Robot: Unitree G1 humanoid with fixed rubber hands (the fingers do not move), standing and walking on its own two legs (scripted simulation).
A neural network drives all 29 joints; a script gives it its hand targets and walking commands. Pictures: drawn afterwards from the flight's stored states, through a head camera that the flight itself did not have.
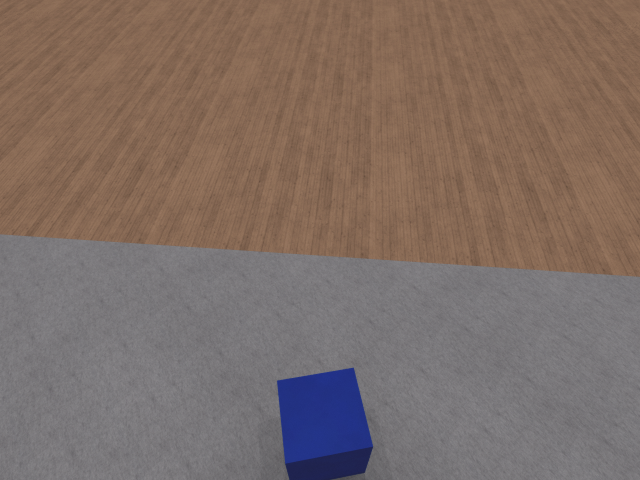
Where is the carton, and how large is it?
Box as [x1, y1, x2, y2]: [277, 368, 372, 479]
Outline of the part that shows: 353,368 277,381 284,456 289,479 330,479 364,472 372,448 372,444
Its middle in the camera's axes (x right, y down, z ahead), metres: +0.01 +0.52 +1.06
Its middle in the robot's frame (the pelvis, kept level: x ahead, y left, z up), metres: +0.41 +0.01 -0.65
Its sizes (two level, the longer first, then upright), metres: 0.210 0.200 0.250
